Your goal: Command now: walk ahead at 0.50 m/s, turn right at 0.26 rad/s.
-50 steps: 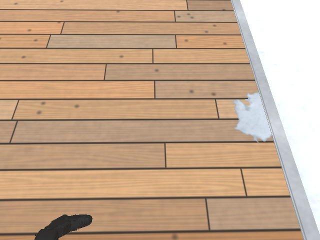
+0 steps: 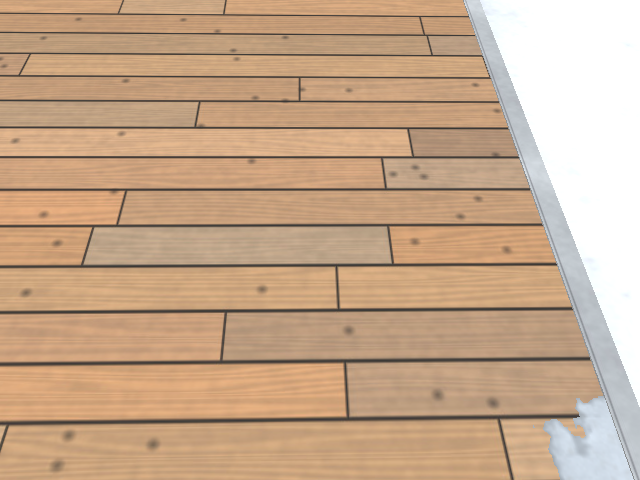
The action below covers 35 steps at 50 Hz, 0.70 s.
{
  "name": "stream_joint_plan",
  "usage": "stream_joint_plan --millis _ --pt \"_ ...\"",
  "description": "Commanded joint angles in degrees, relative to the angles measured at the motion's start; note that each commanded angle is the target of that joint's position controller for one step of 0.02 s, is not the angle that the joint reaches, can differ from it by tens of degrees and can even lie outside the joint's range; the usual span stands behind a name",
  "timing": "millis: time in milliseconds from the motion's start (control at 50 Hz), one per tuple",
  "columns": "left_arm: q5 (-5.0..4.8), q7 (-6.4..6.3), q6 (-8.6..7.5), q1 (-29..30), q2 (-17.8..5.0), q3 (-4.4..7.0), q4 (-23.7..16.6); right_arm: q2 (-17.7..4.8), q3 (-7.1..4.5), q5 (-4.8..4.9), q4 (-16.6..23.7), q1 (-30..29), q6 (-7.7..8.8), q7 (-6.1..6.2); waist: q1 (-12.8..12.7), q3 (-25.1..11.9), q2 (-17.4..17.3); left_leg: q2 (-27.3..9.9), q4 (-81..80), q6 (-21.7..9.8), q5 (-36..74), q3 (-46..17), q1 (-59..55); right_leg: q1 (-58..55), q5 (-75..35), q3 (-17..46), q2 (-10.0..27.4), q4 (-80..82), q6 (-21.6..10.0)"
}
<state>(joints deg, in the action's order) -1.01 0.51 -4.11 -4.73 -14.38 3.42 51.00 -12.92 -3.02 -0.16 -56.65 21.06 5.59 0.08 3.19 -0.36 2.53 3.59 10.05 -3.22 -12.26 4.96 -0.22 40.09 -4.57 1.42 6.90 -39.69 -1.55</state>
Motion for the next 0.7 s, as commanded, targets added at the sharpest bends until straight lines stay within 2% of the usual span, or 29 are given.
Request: stream_joint_plan --millis 20,60,100,140,160,180,200,220,240,260,280,300,320,340,380,440,500,560,600,640,660,680,700 --pt "-0.43 0.96 -0.57 7.00 -1.96 -0.17 -4.83 -8.98 -1.91 0.11 1.32 1.99 0.34 0.54 0.90 5.13 -5.50 -16.68 -3.74 -6.74 15.99 -3.09 -0.25 1.14 -1.88 -1.01 -1.44 4.26 -1.08" --pt "-0.59 1.80 -0.70 9.16 -2.08 -0.27 -6.37 -9.08 -2.10 0.24 0.80 2.52 -0.28 0.73 1.16 5.91 -5.26 -18.40 -1.68 -6.17 18.40 -1.83 -4.79 2.78 1.29 -1.03 -1.99 5.92 -2.26" --pt "-0.53 2.72 -0.87 9.22 -2.73 -0.09 -7.45 -9.87 -2.44 0.42 1.15 1.18 -0.95 1.04 0.10 5.34 -6.05 -19.47 2.08 -5.13 26.94 -0.20 -7.45 0.92 6.08 -2.72 -3.21 6.80 -3.75" --pt "-0.30 3.13 -0.76 4.55 -5.02 1.11 -7.28 -11.63 -2.91 0.43 2.20 -0.76 -1.63 1.54 -3.10 0.97 -8.39 -19.18 11.02 -3.69 47.50 1.90 -8.11 -8.39 11.46 -6.54 -7.10 5.93 -5.68" --pt "-0.30 3.09 -0.64 -3.07 -7.15 2.46 -5.53 -11.87 -2.89 0.40 2.84 -1.99 -2.23 1.84 -7.35 -3.18 -8.17 -17.57 21.36 -2.27 53.65 3.91 -6.06 -18.45 10.92 -8.08 -9.77 7.62 -7.10" --pt "-0.26 2.47 -0.38 -12.69 -11.00 4.37 -3.29 -11.53 -2.54 0.18 4.00 -2.08 -2.28 2.18 -11.37 -8.49 -5.70 -15.25 35.75 -0.17 46.81 4.75 4.03 -34.66 9.01 -2.70 -8.17 8.41 -9.62" --pt "-0.03 1.69 -0.08 -19.44 -17.43 6.03 -2.80 -5.75 -0.50 -0.93 6.45 2.53 -0.83 1.24 -9.47 -16.33 7.18 -6.55 59.38 3.80 14.57 4.09 29.28 -58.20 15.07 25.13 6.71 10.14 -19.29" --pt "-0.27 1.59 -0.14 -19.66 -15.33 4.89 -2.98 -4.77 0.27 -0.22 6.67 1.44 1.70 0.24 -8.82 -22.16 8.77 0.05 69.83 3.84 -19.60 -7.09 40.59 -64.96 19.35 46.59 13.14 21.33 -23.15" --pt "0.15 1.41 -0.29 -18.05 -11.75 3.89 -3.14 -8.85 -0.94 2.03 8.43 -4.26 3.36 -0.45 -9.99 -16.19 6.29 -3.87 71.94 2.12 -16.71 -11.31 46.53 -61.42 19.58 39.18 10.94 22.28 -19.56" --pt "0.07 1.30 -0.51 -13.98 -9.49 3.26 -4.19 -9.33 -0.88 2.48 9.51 -7.73 4.06 -0.41 -8.65 -9.96 2.10 -6.59 68.39 1.12 -11.65 -10.27 46.57 -52.65 15.76 30.70 8.65 22.61 -17.35" --pt "0.19 1.42 -0.60 -9.70 -7.77 2.66 -5.33 -9.30 -1.29 1.34 9.50 -9.09 4.03 0.09 -6.06 -5.47 -2.62 -8.68 63.07 1.27 -8.31 -9.67 43.43 -42.76 10.58 24.74 6.34 23.78 -15.97" --pt "0.67 1.36 -0.73 -7.07 -6.39 2.16 -6.30 -9.75 -1.95 0.45 9.63 -8.62 3.29 0.56 -3.72 -3.76 -2.34 -10.37 58.88 1.65 -6.48 -9.75 38.62 -35.76 6.32 21.00 4.65 25.12 -15.20" --pt "0.80 1.22 -0.68 -5.98 -6.02 2.00 -6.95 -9.26 -2.12 0.06 9.93 -7.93 2.38 0.73 -2.31 -3.08 -1.52 -10.87 56.52 2.24 -5.90 -9.80 35.62 -31.58 5.12 19.63 3.34 26.51 -15.25" --pt "0.60 0.95 -0.72 -6.04 -6.68 2.15 -7.14 -8.31 -2.11 -0.19 10.28 -7.43 1.66 0.88 -1.64 -2.53 -0.79 -10.96 53.87 3.07 -5.45 -9.31 34.40 -28.88 3.75 18.22 2.70 27.40 -15.52" --pt "0.41 0.14 -0.93 -7.87 -8.71 2.66 -7.10 -7.35 -2.03 -0.69 11.57 -9.69 0.77 1.26 -1.83 -1.19 -0.05 -10.31 47.83 4.88 -0.97 -8.17 34.77 -25.67 0.92 15.31 1.49 28.50 -15.60" --pt "0.01 -0.85 -0.64 -11.16 -9.68 2.97 -6.74 -6.29 -1.68 -0.78 14.03 -16.79 0.69 1.24 -4.19 0.26 0.58 -8.20 34.37 6.05 10.48 -7.77 34.79 -24.61 2.29 12.65 -1.10 28.04 -13.16" --pt "-0.33 -1.23 -0.11 -13.84 -9.58 2.98 -6.34 -5.25 -1.12 -0.04 15.96 -22.66 1.20 0.46 -6.70 0.71 2.17 -5.31 23.53 5.86 18.10 -7.17 30.82 -24.37 6.78 12.74 -2.24 26.88 -11.16" --pt "-0.69 -1.42 0.42 -16.25 -9.34 2.98 -5.70 -6.75 -1.29 0.56 17.74 -25.65 1.81 -0.34 -7.64 0.69 2.51 -4.29 18.92 5.30 16.83 -8.65 30.31 -29.25 8.56 17.11 -0.30 23.19 -10.75" --pt "-0.57 -1.75 0.86 -16.38 -9.40 3.06 -5.95 -8.26 -1.66 0.69 18.26 -25.45 2.49 -0.89 -6.90 0.30 3.00 -3.87 16.56 4.43 12.55 -9.39 29.02 -32.87 8.53 20.80 1.10 19.60 -10.28" --pt "-0.10 -1.97 1.21 -15.49 -9.00 2.95 -6.33 -9.26 -2.04 0.61 17.03 -20.33 3.18 -1.09 -4.12 -1.16 4.66 -3.75 14.43 2.43 10.36 -7.81 22.96 -34.56 4.02 21.45 1.32 15.42 -9.16" --pt "0.17 -1.82 1.12 -15.25 -7.21 2.31 -6.68 -10.82 -2.77 -0.13 15.54 -14.51 3.49 -0.87 -1.55 -4.87 4.25 -4.67 13.75 0.37 10.85 -7.79 13.79 -33.43 -0.81 19.59 -1.42 9.40 -7.67" --pt "0.96 -1.48 0.85 -14.94 -4.68 1.22 -7.67 -13.69 -3.50 -1.03 14.55 -5.71 3.58 -0.55 2.29 -12.30 -0.07 -12.98 15.81 -3.58 10.05 -15.51 -0.47 -26.95 4.12 15.33 -4.61 -5.01 -5.69" --pt "-0.67 -1.33 0.10 -23.66 -1.47 0.27 -8.06 -18.49 -5.08 -1.44 11.72 1.82 2.71 -0.69 0.00 -19.54 -18.70 -24.77 12.26 -13.51 -0.20 -40.32 -20.22 -6.46 26.45 8.06 -13.09 -23.95 -1.26"
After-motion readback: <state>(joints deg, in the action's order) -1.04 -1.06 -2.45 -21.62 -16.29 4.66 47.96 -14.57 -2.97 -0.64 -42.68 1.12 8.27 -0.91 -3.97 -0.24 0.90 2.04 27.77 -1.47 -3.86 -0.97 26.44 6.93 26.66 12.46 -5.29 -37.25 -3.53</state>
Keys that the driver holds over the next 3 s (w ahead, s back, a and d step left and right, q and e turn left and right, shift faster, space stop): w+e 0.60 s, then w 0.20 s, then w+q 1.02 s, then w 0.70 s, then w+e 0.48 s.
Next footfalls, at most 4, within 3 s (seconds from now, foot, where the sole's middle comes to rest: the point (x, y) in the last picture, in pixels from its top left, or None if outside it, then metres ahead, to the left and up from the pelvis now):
0.18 right None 0.29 -0.14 -0.78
0.68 left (320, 433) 0.60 -0.02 -0.78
1.14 right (456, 377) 0.72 -0.34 -0.78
1.64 left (345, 272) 1.04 -0.11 -0.78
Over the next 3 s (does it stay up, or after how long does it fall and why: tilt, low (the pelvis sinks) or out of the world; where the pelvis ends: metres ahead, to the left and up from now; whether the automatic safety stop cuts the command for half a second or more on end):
stays up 1.61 -0.09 0.00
